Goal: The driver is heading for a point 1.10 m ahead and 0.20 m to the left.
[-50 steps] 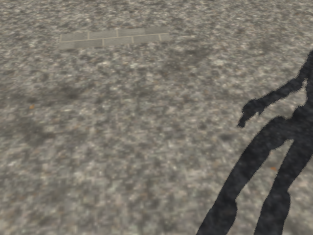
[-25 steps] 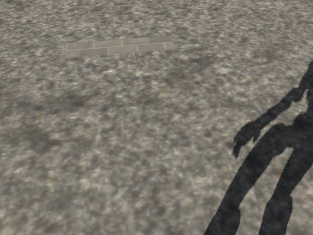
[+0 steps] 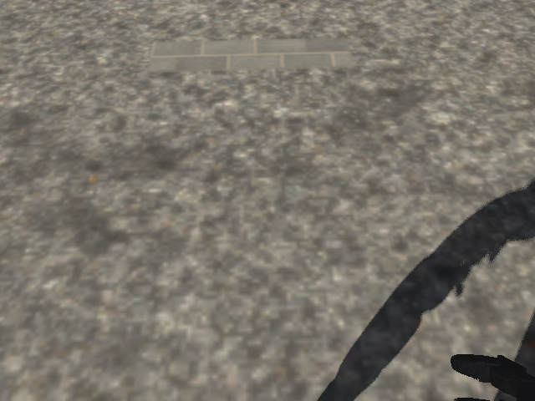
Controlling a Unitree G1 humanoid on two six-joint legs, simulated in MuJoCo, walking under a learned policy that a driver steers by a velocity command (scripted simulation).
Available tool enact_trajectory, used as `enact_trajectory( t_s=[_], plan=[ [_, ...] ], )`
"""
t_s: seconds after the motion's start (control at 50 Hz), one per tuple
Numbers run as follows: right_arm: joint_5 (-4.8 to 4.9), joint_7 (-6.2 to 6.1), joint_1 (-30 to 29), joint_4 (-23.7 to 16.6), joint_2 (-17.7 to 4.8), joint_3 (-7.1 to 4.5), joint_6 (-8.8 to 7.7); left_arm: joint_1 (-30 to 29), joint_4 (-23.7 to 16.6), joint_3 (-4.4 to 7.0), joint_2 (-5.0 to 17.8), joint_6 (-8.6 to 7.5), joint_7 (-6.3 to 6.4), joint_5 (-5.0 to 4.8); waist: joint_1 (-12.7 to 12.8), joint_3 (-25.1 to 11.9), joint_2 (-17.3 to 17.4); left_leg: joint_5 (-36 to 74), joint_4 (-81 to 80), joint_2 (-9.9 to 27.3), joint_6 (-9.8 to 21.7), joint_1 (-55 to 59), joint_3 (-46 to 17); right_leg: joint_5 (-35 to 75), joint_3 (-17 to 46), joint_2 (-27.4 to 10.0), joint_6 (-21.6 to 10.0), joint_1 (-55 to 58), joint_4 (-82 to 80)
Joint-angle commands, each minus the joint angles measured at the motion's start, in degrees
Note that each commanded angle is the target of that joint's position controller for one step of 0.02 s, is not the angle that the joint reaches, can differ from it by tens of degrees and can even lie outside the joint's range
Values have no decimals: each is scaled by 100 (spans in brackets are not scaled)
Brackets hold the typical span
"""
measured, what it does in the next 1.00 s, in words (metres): walks ahead: left foot, then right foot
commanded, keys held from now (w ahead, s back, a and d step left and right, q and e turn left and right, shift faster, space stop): w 0.70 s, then w+q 0.30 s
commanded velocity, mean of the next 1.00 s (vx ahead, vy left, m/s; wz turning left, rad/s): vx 0.49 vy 0.00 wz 0.08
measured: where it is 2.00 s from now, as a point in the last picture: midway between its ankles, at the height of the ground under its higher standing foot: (293, 281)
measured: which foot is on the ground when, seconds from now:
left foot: up 0.00-0.06, down 0.08-0.68, up 0.70-1.00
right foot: down 0.00-0.08, up 0.10-0.64, down 0.66-1.00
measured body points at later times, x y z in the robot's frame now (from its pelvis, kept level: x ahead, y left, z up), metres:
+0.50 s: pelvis +0.26 +0.04 +0.01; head +0.28 +0.05 +0.46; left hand +0.46 +0.28 -0.09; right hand +0.25 -0.23 -0.12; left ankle +0.18 +0.12 -0.73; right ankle +0.47 -0.13 -0.68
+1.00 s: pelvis +0.54 +0.00 +0.01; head +0.56 +0.00 +0.46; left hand +0.52 +0.27 -0.13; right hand +0.71 -0.25 -0.10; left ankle +0.68 +0.19 -0.67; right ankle +0.50 -0.10 -0.73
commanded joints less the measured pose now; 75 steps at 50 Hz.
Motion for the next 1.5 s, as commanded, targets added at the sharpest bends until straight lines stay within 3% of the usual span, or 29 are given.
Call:
enact_trajectory(
  t_s=[0.02,0.06,0.08,0.1,0.12,0.14,0.18,0.26,0.42,0.54,0.6,0.64,0.66,0.68,0.7,0.72,0.74,0.78,0.88,1.04,1.12,1.16,1.18,1.2,1.22,1.24,1.28,1.36,1.5],
  plan=[
    [120,45,-263,-505,-530,-109,-130,-76,-150,248,1194,-22,-54,3,-469,388,-708,-381,-236,-58,295,464,2,3233,536,-1540,-823,-380,113],
    [25,11,1149,-71,-889,-309,-143,-95,-130,247,1161,52,-125,50,-1152,-468,-515,-587,-242,-461,664,2238,378,4854,236,-1254,-690,-566,1770],
    [15,-38,2163,161,-1176,-409,-139,-101,-213,163,964,44,-167,149,-1567,-1081,-106,-667,-200,164,980,3840,-377,3828,53,-937,-517,-1669,3415],
    [-125,6,2532,277,-1804,-487,-160,641,-338,-65,156,-90,-274,138,-1078,-2038,1682,-2024,-1050,1748,1971,5637,-3427,-36,95,184,-182,-3729,5795],
    [-115,33,2664,347,-1290,-378,-186,308,-317,52,672,-263,-370,-55,-1227,-2255,1516,-3129,-2141,1903,1992,5683,-4831,-1079,1034,258,-259,-4500,6537],
    [-117,37,2054,279,-1095,-295,-230,-444,-587,158,1072,-312,-385,-193,-1142,-1145,1220,-2842,-2143,1782,1603,4927,-3928,-719,878,-84,-346,-5045,6711],
    [-137,97,1262,242,-815,-210,-234,-940,-704,151,934,-273,-223,50,-731,-523,-38,-1346,-2267,1265,1207,3327,-2447,321,712,-625,-363,-4411,5917],
    [-151,66,1148,493,-685,-174,-296,-732,-718,125,594,-39,-117,65,-316,-363,220,-288,-2710,916,1195,2540,-1450,645,675,-888,-214,-3775,4870],
    [-94,-130,1942,1004,-955,-187,-174,-2332,-1214,56,480,-142,-142,174,-800,114,236,-252,-2957,645,938,2984,-668,2884,413,-684,53,-4330,2377],
    [-109,-104,2568,1452,-990,-141,-38,-3306,-1588,-28,455,-208,-336,129,-1165,422,264,151,-2550,969,959,3956,-676,2383,197,-485,-74,-4485,1633],
    [-42,-176,2319,1426,-1132,-201,26,-2974,-1556,22,718,-287,-434,-9,-771,229,374,1151,-2089,1237,867,4489,-795,1727,250,-392,-245,-4077,1422],
    [-90,-181,1994,1329,-1235,-219,76,-1747,-1147,205,1030,-294,-397,33,-79,-515,292,3013,-687,869,673,4077,-445,1817,-88,7,-497,-2125,1276],
    [-160,-188,1984,1218,-1075,-141,69,-638,-878,322,1365,-279,-336,94,338,-1344,4,2178,816,604,500,3035,-260,2045,600,-629,-821,-321,1580],
    [-193,-101,2751,1167,-278,85,-54,-70,-809,444,1914,-238,-316,183,40,-2184,-1587,-1356,3077,-497,-22,622,-4,1221,3251,-2083,-1820,1928,1283],
    [-34,-89,2664,1241,-473,67,-189,-9,-742,305,1422,-215,-330,120,152,-2459,-1484,-3269,3920,-654,-36,-178,-752,273,4593,-2397,-2095,2048,336],
    [178,-112,2109,1090,-969,-75,-251,-553,-794,201,1065,-219,-336,98,126,-1343,-1014,-2950,4171,-319,68,-613,-849,341,3640,-2208,-1751,1252,202],
    [242,-174,1695,984,-1004,-84,-260,-1030,-897,123,887,-235,-320,164,-69,-768,-646,-2388,3986,-28,132,-500,-738,873,2756,-1988,-1532,318,40],
    [94,-277,1717,1038,-872,-158,-137,-1493,-889,33,585,-289,-330,195,-439,-288,-537,-1713,3275,374,103,93,-760,1690,1636,-1521,-1188,-783,-292],
    [26,-276,1642,906,-511,-157,140,-1313,-598,101,827,-361,-262,248,-588,37,-416,-883,2567,364,-31,-84,-882,2471,585,-1428,-1234,-1283,-765],
    [-77,34,174,248,-403,-47,71,-998,-453,137,1142,-158,-45,194,-167,425,-305,545,214,230,-97,-174,-128,3347,-571,-1341,-846,-736,-558],
    [-116,197,335,-16,-601,-131,82,-961,-487,219,1369,55,59,73,-393,4,-615,-234,-119,-149,163,364,283,5360,-754,-1530,-602,-103,594],
    [-107,215,1446,213,-972,-331,79,-1169,-631,257,1414,172,123,51,-981,-565,-571,-253,-532,-548,420,1606,440,5818,-848,-1341,-367,-246,2120],
    [-121,111,2032,342,-1311,-478,84,-1090,-712,231,1342,170,114,84,-1261,-919,-144,904,-981,-456,636,2740,66,4698,-916,-974,-61,-931,3497],
    [-139,-40,2027,312,-1843,-534,145,-605,-886,26,627,102,30,435,-722,-1463,1387,3932,-300,905,1176,4407,-1624,-629,-850,-265,254,-2715,5414],
    [-277,-9,1886,-30,-1914,-484,114,-195,-991,-43,674,-36,-82,282,-613,-2731,1562,3723,-829,2058,2504,5562,-4113,-2231,285,511,411,-3996,7032],
    [-253,19,1676,-185,-1532,-424,146,-683,-996,94,1193,-88,-135,117,-943,-2675,494,2989,-1099,1709,2231,5199,-3541,-1705,872,94,294,-4178,7123],
    [-89,-25,1020,-255,-1163,-319,174,-1245,-1147,104,1095,-12,-34,112,-673,-1310,-307,1834,-1400,1112,1631,3604,-2420,-808,696,-327,272,-4312,6284],
    [-231,-115,748,-394,-1202,-323,255,-1082,-1256,141,989,258,83,215,-312,-926,204,1501,-1745,661,1454,2014,-1944,-378,614,-302,376,-3423,5047],
    [-195,-314,706,-499,-1179,-285,438,-1466,-1440,141,917,407,150,188,-522,-986,498,-796,-1822,446,1141,1783,-2009,457,666,-283,576,-3331,3818]
  ],
)
Velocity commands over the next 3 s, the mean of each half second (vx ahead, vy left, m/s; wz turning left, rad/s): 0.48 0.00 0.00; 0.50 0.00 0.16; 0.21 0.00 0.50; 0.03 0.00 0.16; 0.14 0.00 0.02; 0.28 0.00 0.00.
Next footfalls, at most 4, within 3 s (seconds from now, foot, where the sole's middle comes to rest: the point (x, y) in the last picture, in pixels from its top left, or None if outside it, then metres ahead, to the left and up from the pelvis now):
0.08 left None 0.22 0.12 -0.77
0.66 right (344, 374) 0.54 -0.10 -0.77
1.18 left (247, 275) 0.79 0.17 -0.77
1.68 right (329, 263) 0.85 -0.05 -0.77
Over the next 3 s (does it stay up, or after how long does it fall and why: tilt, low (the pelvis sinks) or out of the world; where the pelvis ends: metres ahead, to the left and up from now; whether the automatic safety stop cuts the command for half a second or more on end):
stays up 1.00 0.13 -0.01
